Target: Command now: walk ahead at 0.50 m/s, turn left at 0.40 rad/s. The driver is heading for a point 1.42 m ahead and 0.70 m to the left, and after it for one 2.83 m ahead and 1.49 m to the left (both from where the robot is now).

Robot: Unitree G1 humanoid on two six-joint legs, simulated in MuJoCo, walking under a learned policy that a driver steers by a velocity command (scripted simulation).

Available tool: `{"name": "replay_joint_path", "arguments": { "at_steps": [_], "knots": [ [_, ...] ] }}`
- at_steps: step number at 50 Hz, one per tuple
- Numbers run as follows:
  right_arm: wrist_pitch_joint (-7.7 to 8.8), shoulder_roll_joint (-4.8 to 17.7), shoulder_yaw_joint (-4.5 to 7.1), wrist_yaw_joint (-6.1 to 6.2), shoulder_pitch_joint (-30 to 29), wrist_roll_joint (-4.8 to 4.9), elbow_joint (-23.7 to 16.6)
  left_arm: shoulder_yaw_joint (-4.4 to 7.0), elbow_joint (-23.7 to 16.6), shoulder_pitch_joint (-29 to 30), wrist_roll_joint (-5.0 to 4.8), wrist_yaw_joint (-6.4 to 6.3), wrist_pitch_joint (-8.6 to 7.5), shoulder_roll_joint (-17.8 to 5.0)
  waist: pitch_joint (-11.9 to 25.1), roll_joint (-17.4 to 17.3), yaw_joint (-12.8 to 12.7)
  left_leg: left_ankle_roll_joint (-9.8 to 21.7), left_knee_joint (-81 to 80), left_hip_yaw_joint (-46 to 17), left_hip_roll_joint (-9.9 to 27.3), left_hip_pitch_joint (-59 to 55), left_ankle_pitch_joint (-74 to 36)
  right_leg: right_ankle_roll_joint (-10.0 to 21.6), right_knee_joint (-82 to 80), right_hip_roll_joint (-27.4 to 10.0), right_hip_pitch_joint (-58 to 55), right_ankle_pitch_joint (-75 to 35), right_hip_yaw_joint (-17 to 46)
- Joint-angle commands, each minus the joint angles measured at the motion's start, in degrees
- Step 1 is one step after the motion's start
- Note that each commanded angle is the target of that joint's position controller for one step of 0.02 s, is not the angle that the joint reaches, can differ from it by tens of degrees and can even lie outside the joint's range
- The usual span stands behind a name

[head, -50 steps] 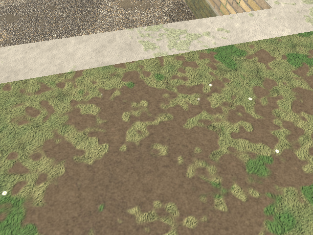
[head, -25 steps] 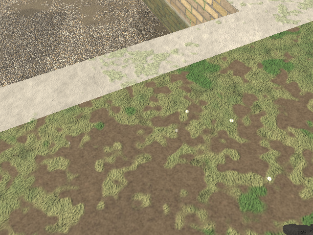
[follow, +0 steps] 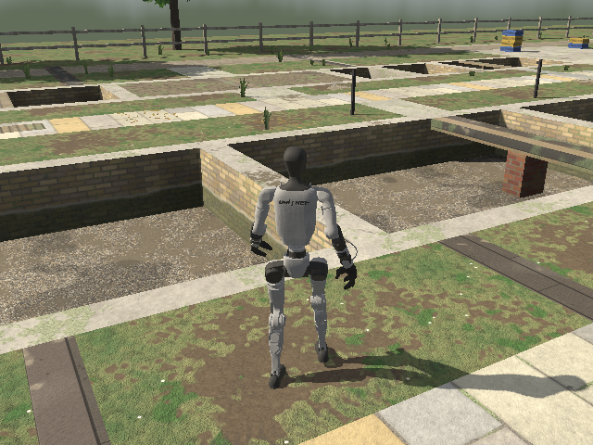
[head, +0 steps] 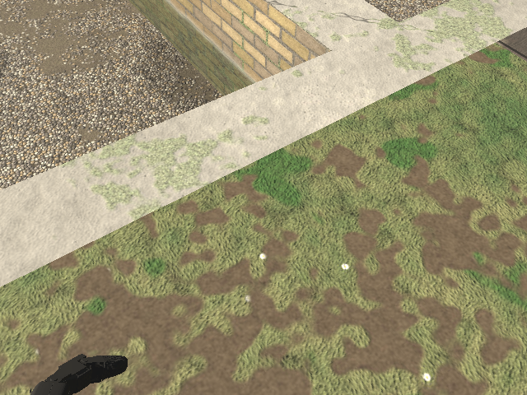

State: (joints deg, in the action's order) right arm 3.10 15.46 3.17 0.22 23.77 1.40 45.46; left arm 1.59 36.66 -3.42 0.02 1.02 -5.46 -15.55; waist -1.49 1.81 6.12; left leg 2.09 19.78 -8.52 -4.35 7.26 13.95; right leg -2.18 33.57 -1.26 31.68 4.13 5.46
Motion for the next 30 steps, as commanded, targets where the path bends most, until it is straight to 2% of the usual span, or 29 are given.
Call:
{"name": "replay_joint_path", "arguments": {
  "at_steps": [1,2,3,4,5,6,7,8,9,10,11,13,16,20,24,26,27,28,29,30],
  "knots": [
    [0.29,10.37,2.71,0.61,-1.90,0.44,-4.11,1.91,-4.49,2.66,-0.65,0.03,-1.26,-5.55,1.54,-8.01,-3.48,8.30,-3.80,-13.70,12.61,5.75,-5.88,0.34,-4.32,2.25,-11.21,-2.33,-1.08],
    [0.07,10.26,2.76,0.67,-2.23,0.45,-4.23,2.31,-4.29,1.56,-0.74,-0.07,-1.42,-6.11,1.75,-8.31,-4.61,7.51,-2.10,-14.54,12.50,5.80,-5.11,1.11,-5.74,2.06,-13.96,-1.45,-1.16],
    [-0.08,9.31,2.55,0.68,-2.49,0.36,-4.42,2.86,-3.53,-1.13,-0.69,-0.29,-1.50,-6.77,2.55,-8.22,-6.29,6.38,0.55,-14.50,11.28,6.64,-4.83,2.22,-7.54,1.64,-18.56,-0.57,-1.49],
    [-0.03,7.59,2.03,0.61,-2.87,0.05,-4.87,3.63,-2.70,-5.74,-0.34,-0.73,-1.59,-8.10,4.94,-7.71,-8.80,4.73,6.26,-12.89,8.88,8.92,-5.61,3.78,-8.61,-0.46,-25.97,1.01,-0.65],
    [0.22,3.88,0.78,0.42,-3.27,-0.80,-6.12,4.61,-1.82,-14.48,0.44,-1.33,-1.55,-11.43,11.86,-1.04,-12.54,2.44,22.28,-7.83,5.18,15.45,1.46,7.37,-8.84,-10.37,-38.70,5.00,8.55],
    [0.85,1.31,-0.15,0.57,3.14,0.67,-7.94,5.70,-0.10,-18.57,0.80,-1.14,-0.38,-15.71,17.81,16.54,-10.12,-0.13,38.37,-0.19,-0.36,31.68,19.67,15.59,-14.05,-22.28,-51.09,18.22,31.44],
    [0.79,6.65,0.96,0.85,2.72,1.35,-6.92,5.02,0.19,-18.05,0.04,-0.75,-0.16,-11.69,13.02,12.62,-10.55,-1.00,47.44,-0.45,3.85,38.91,18.69,16.15,-17.04,-22.86,-47.90,29.00,37.19],
    [0.47,9.02,1.71,0.82,-1.88,0.94,-7.12,4.16,0.05,-16.21,-0.24,-0.82,-0.15,-8.53,6.74,7.38,-11.25,-1.21,50.48,-0.30,5.59,40.57,13.49,14.38,-17.56,-20.50,-42.43,26.17,29.66],
    [0.13,8.52,1.79,0.82,-3.84,0.34,-7.14,3.56,-0.02,-13.34,0.11,-0.74,-0.15,-7.00,3.75,3.83,-10.02,-1.64,50.27,0.76,7.15,38.72,9.36,13.20,-18.39,-17.87,-36.99,18.30,22.44],
    [-0.04,7.81,1.88,0.62,-5.33,-0.12,-7.55,3.15,0.40,-11.26,0.42,-0.64,-0.09,-5.49,1.53,3.53,-8.97,-1.91,48.60,0.97,8.43,37.70,6.54,12.85,-19.57,-15.77,-32.99,11.91,17.32],
    [-0.37,6.88,1.90,0.26,-5.76,0.00,-7.92,2.93,0.79,-10.07,0.81,-0.68,-0.20,-4.84,0.50,4.82,-7.80,-1.99,47.50,1.26,9.77,35.70,4.75,12.31,-20.89,-14.29,-29.77,7.51,12.84],
    [-0.99,4.86,1.53,-0.19,-6.88,0.17,-8.66,3.20,1.75,-9.53,0.54,-0.66,-0.71,-4.87,-0.01,5.08,-7.17,-2.41,45.70,2.56,10.56,34.27,2.32,12.50,-23.11,-13.08,-26.96,1.45,6.93],
    [-1.24,3.69,1.02,-0.65,-10.25,-0.34,-10.42,4.02,3.63,-10.18,0.30,-0.82,-1.08,-7.03,-0.55,2.64,-7.16,-3.35,39.32,2.87,11.11,35.66,-2.92,13.49,-24.62,-13.65,-27.03,-6.21,1.13],
    [-0.64,2.86,0.23,-2.09,-16.50,-0.22,-12.04,4.45,5.40,-10.75,-0.03,-1.17,-0.58,-9.16,-1.52,1.44,-9.07,-2.50,25.99,5.81,10.40,31.98,-14.20,11.94,-25.02,-12.30,-27.29,-9.28,-7.05],
    [-0.68,3.40,0.14,-3.37,-22.76,0.08,-14.94,5.01,7.59,-13.88,-1.08,-1.27,0.33,-11.39,-3.17,1.02,-10.48,-0.26,18.46,8.55,9.28,30.63,-13.78,10.33,-23.73,-14.06,-32.12,-11.33,-10.70],
    [-0.86,4.65,0.69,-3.78,-23.26,-0.09,-16.05,5.37,8.13,-14.32,-1.50,-1.39,1.08,-12.67,-2.43,1.70,-9.44,1.74,16.47,10.88,7.23,27.89,-8.74,9.17,-19.53,-14.68,-35.14,-22.57,-12.82],
    [-1.09,5.75,1.28,-3.80,-21.83,-0.31,-16.14,5.66,8.18,-14.44,-1.68,-1.60,1.47,-13.69,-0.64,2.81,-8.12,2.95,16.27,12.69,5.21,24.23,-5.58,8.55,-15.24,-14.61,-36.17,-32.71,-14.00],
    [-1.35,7.54,2.29,-3.69,-17.41,-0.45,-15.39,5.87,8.14,-14.36,-1.82,-1.84,1.94,-14.52,2.43,3.34,-5.24,4.44,15.54,14.24,2.81,17.64,-3.52,7.81,-7.69,-14.06,-36.01,-41.19,-15.33],
    [-1.62,10.24,3.99,-3.16,-8.33,-0.27,-13.08,5.57,7.84,-13.99,-1.91,-2.14,2.25,-14.01,7.13,2.15,-0.21,6.57,12.33,14.56,0.48,4.39,-6.51,6.19,3.96,-12.32,-31.26,-42.22,-17.06],
    [-2.30,14.60,5.81,-1.95,1.17,0.03,-10.99,4.45,6.84,-15.20,-0.49,-2.35,1.99,-11.56,12.55,-3.64,3.55,9.80,11.67,3.93,6.42,-13.62,-7.03,3.77,21.52,-10.03,-17.01,-24.41,-17.09]
  ]
}}
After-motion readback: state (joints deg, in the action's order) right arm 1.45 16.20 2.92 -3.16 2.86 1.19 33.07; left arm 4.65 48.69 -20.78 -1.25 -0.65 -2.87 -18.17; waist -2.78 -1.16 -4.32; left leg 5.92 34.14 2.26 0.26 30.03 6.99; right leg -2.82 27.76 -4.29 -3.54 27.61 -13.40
